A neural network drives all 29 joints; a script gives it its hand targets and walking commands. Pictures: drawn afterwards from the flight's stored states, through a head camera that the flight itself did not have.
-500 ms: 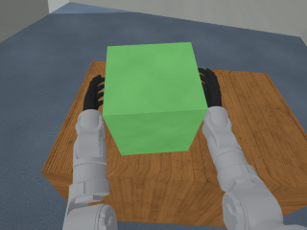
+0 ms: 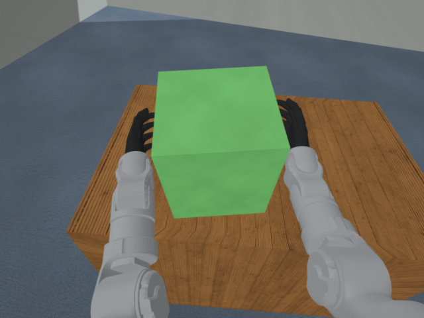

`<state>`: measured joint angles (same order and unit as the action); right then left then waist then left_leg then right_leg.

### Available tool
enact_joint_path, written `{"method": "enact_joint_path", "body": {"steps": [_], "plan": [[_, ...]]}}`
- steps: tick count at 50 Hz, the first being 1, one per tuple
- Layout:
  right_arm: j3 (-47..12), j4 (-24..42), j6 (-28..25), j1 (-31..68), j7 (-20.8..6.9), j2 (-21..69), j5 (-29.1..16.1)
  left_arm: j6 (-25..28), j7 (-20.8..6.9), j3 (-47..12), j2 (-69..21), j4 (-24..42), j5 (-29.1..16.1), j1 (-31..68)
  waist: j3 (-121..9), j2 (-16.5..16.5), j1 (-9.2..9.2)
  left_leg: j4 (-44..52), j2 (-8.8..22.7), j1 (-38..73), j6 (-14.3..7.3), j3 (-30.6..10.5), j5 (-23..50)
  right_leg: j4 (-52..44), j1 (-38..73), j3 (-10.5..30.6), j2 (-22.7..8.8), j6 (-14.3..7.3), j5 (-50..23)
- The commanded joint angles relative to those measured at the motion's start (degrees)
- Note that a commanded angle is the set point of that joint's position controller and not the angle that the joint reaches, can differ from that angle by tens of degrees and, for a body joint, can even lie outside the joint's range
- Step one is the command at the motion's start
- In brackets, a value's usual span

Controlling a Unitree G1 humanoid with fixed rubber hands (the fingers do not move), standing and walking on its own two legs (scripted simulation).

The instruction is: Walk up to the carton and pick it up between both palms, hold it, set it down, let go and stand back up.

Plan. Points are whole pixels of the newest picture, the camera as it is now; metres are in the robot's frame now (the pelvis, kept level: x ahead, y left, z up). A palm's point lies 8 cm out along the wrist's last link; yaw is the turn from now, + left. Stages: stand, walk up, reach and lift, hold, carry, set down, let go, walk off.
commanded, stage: set down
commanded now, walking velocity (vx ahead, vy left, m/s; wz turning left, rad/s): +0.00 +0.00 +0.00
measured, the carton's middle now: (216, 148) +0.42 +0.01 +0.09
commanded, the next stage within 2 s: none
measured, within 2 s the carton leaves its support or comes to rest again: neither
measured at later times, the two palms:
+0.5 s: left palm (156, 154) +0.40 +0.14 +0.09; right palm (301, 143) +0.42 -0.16 +0.11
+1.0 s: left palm (163, 157) +0.41 +0.13 +0.07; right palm (301, 148) +0.43 -0.17 +0.09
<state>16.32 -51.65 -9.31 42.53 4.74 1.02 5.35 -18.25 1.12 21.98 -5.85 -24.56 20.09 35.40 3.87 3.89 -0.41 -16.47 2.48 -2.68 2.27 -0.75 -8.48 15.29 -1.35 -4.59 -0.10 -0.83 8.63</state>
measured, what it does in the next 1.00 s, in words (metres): stands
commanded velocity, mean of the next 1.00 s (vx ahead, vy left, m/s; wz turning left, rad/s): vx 0.00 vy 0.00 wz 0.00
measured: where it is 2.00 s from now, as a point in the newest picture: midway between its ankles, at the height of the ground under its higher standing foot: outside the picture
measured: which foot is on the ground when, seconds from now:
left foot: down 0.00-1.00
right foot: down 0.00-1.00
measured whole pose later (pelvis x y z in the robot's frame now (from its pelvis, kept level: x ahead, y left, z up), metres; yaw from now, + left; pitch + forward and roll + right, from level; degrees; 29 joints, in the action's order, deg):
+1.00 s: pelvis +0.02 -0.01 +0.00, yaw -3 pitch +6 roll +0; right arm 26.2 -62.3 -13.7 47.5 0.3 -2.0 14.1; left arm -4.2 6.1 26.7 -8.0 -41.6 18.7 39.5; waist -1.4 1.0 2.1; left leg -17.5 4.4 -13.8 3.0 3.0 -9.3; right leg 17.2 -14.2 -2.9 1.2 -1.7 8.8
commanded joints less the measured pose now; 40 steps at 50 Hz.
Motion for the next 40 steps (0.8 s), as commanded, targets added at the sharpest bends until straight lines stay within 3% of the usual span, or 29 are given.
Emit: {"method": "enact_joint_path", "body": {"steps": [1,5,10,16,22,28,34,40], "plan": [[-9.02,4.88,-3.6,33.46,-8.2,21.06,4.86,7.0,-4.56,-24.96,-26.99,3.02,-4.16,40.81,-27.9,-5.84,-2.15,0.78,-1.82,10.15,1.03,5.97,9.03,-1.56,-0.68,-5.16,1.64,1.46,-4.99],[-6.64,1.12,-3.8,34.18,-9.23,21.54,6.34,8.72,-3.5,-22.88,-27.47,0.35,-3.45,41.91,-28.63,-5.47,-1.55,0.16,-1.82,10.1,1.32,6.11,12.08,-1.18,-0.89,-5.08,1.85,1.72,-6.81],[-6.61,-0.26,-3.77,35.49,-10.46,22.63,7.25,9.68,-2.87,-19.35,-26.89,-2.37,-2.22,41.16,-29.75,-3.98,0.97,0.09,-2.11,7.62,0.38,6.86,13.53,-0.3,1.18,-4.13,1.72,2.15,-10.41],[-10.41,1.45,-5.0,36.95,-10.55,25.31,6.77,12.32,-2.7,-17.54,-26.6,-2.56,-2.22,41.67,-34.92,-1.4,3.02,-0.56,-2.57,2.71,-0.93,7.73,17.36,2.91,8.58,-2.21,1.23,3.39,-23.68],[-10.78,-0.04,-5.16,34.4,-10.31,26.02,7.4,13.75,-2.74,-16.04,-25.89,-3.37,-1.74,39.81,-34.63,-0.79,3.16,0.0,-2.54,-0.64,-1.56,8.27,16.45,4.39,11.3,-1.12,0.67,3.77,-29.11],[-9.32,-2.13,-6.32,32.81,-10.33,26.4,8.57,16.27,-1.67,-18.51,-27.28,-2.23,-2.98,42.13,-39.27,-3.16,1.6,-2.05,-1.93,1.62,0.0,7.8,21.24,5.34,8.43,-1.51,0.96,3.25,-32.42],[-7.12,-3.84,-7.71,33.67,-10.69,24.83,9.81,18.35,0.57,-20.79,-29.19,-3.73,-3.67,43.13,-43.3,-5.2,1.2,-4.87,-0.87,7.3,1.73,6.99,27.46,4.16,-0.34,-2.92,2.43,1.64,-28.21],[-5.41,-6.22,-7.03,33.62,-11.08,24.06,10.42,18.1,0.96,-19.37,-29.21,-6.43,-3.38,42.0,-41.18,-4.59,1.48,-5.22,-0.77,6.12,1.59,6.87,27.05,3.64,-2.29,-2.83,2.58,1.41,-26.04]]}}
